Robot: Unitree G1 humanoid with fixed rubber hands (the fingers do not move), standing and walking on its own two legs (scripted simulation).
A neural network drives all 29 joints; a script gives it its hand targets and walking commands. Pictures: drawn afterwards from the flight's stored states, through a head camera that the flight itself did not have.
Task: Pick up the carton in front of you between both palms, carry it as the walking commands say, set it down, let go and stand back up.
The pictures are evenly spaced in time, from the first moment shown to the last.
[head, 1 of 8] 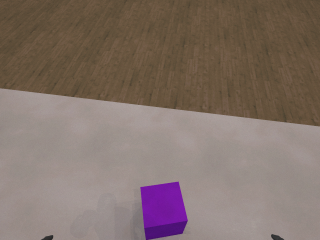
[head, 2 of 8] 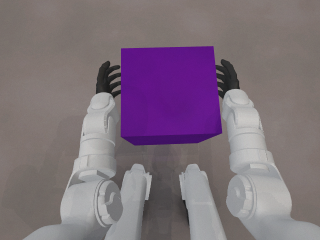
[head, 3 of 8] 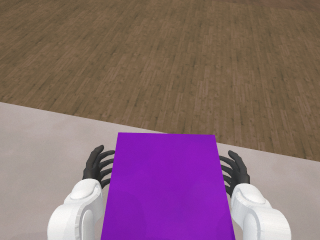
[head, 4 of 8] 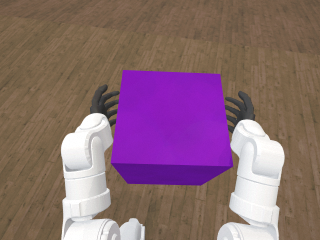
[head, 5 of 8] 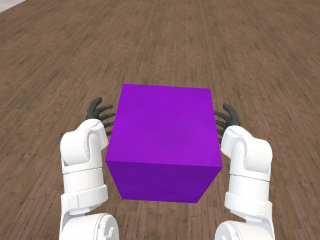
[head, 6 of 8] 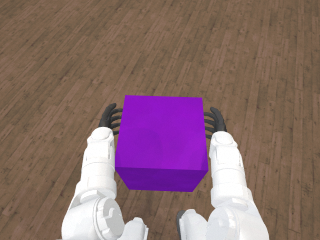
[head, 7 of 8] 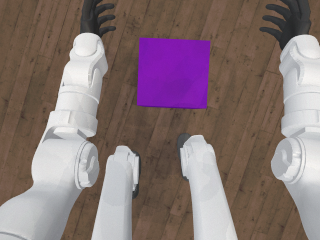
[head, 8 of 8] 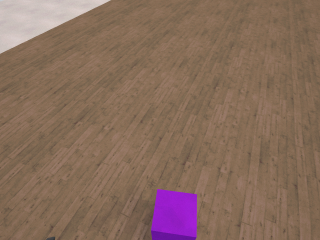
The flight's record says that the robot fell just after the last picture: no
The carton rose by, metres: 1.12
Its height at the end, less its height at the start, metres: +0.41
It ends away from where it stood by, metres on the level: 5.36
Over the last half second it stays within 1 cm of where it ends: yes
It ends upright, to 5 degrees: yes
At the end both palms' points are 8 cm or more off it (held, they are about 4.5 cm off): yes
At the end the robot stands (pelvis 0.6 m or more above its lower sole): yes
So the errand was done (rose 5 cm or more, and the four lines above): yes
